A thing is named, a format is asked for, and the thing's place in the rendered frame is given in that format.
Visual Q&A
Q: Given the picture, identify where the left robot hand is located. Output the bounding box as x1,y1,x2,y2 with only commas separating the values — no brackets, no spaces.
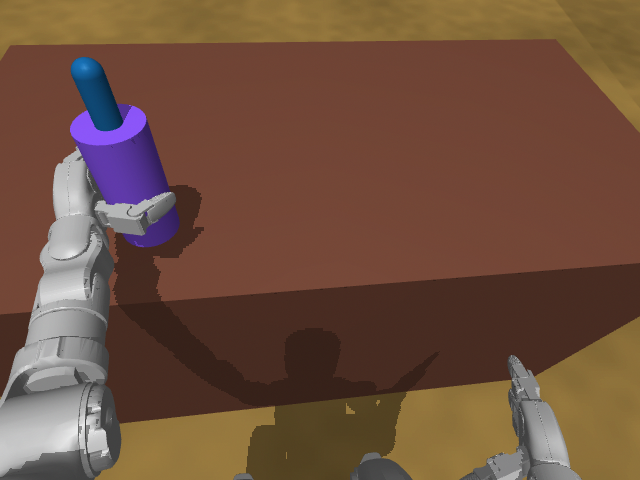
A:
53,147,176,236

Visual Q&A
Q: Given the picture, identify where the bottle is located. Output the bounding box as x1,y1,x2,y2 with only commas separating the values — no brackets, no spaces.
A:
70,57,180,247

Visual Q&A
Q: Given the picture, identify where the right robot hand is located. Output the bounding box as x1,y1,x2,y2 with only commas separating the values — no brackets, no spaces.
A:
460,355,571,480

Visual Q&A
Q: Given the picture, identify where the right robot arm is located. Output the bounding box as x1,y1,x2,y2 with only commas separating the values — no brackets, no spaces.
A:
527,463,582,480

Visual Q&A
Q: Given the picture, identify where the left robot arm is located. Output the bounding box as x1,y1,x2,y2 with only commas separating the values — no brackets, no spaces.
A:
0,215,121,480

